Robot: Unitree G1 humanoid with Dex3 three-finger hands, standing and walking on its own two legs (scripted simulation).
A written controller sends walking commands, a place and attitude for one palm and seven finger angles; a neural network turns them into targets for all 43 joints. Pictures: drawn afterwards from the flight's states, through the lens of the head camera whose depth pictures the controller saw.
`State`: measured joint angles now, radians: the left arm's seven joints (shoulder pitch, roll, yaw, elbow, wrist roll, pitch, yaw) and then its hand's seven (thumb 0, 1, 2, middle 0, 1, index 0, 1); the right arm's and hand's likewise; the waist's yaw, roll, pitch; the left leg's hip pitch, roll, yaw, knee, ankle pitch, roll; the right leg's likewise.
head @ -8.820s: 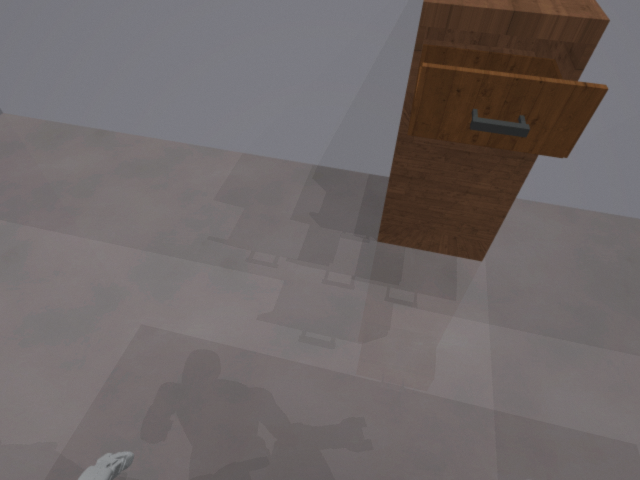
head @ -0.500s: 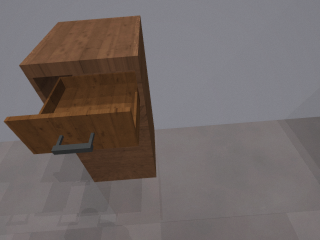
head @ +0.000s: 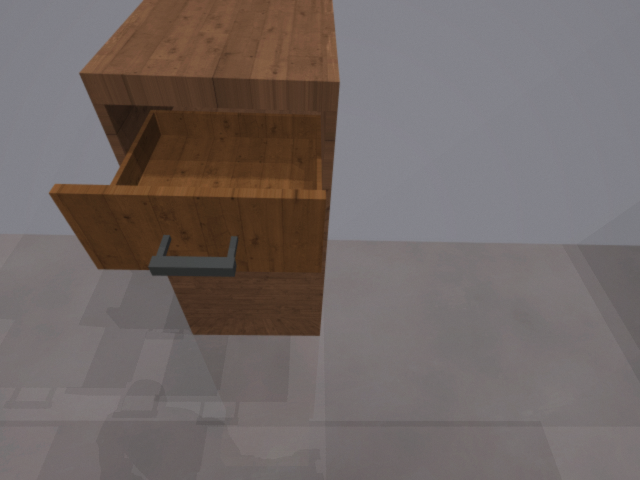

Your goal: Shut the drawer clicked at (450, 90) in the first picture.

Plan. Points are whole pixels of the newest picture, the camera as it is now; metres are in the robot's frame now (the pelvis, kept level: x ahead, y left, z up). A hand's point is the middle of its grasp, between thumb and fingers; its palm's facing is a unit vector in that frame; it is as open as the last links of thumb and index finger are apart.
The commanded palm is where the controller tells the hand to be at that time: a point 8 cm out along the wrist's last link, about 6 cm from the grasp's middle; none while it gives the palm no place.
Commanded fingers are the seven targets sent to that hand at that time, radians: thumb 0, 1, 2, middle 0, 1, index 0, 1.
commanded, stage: look again from close up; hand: left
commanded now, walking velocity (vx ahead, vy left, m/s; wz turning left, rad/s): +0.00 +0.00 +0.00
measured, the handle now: (196, 254) +0.41 +0.23 +0.01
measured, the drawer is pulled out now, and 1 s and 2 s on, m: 0.23 0.23 0.23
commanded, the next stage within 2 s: shuffle to correct the standing spot in 0.22 s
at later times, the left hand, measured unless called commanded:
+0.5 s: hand out of the picture +0.00 +0.18 -0.17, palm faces -0.03 -0.98 -0.20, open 7.3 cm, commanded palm none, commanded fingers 0.00 0.90 0.90 -0.20 -0.30 -0.20 -0.30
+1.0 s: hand out of the picture +0.10 +0.15 -0.16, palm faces +0.14 -0.97 -0.21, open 7.2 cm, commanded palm none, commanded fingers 0.00 0.90 0.90 -0.20 -0.30 -0.20 -0.30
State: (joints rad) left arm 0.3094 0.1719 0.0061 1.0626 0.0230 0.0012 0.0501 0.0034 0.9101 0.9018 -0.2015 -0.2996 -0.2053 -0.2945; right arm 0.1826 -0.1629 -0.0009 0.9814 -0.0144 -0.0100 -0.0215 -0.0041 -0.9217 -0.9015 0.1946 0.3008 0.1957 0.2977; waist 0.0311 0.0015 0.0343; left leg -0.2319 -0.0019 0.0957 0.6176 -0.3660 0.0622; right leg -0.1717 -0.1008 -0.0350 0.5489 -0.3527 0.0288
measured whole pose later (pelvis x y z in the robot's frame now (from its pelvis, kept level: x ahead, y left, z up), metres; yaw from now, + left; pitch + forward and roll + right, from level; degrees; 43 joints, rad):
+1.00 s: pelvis +0.09 -0.03 +0.01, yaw +6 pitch +0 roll +0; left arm 0.23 0.17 0.03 1.01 0.02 0.00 0.03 0.02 0.94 0.90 -0.20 -0.30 -0.20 -0.29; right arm 0.26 -0.16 0.00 1.04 -0.02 -0.03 -0.04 0.00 -0.91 -0.90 0.20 0.30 0.20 0.30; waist 0.01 0.00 0.09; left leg -0.14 0.00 0.07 0.47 -0.33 0.04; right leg -0.42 -0.06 -0.08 0.73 -0.28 0.01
